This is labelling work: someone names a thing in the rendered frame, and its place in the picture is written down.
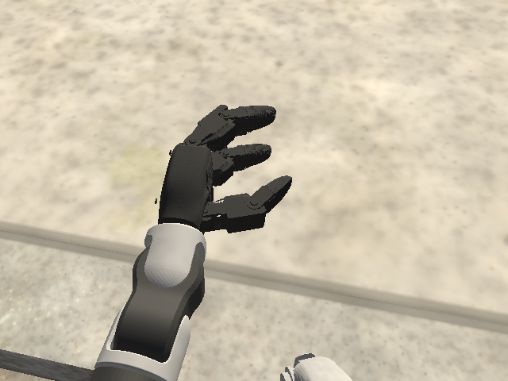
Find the robot right thigh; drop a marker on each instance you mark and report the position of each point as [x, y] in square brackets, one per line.
[314, 369]

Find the left robot forearm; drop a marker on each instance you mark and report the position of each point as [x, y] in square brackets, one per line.
[151, 332]

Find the left robot hand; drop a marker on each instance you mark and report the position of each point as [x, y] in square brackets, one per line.
[203, 160]

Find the right robot shin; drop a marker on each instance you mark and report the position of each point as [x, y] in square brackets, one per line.
[303, 356]

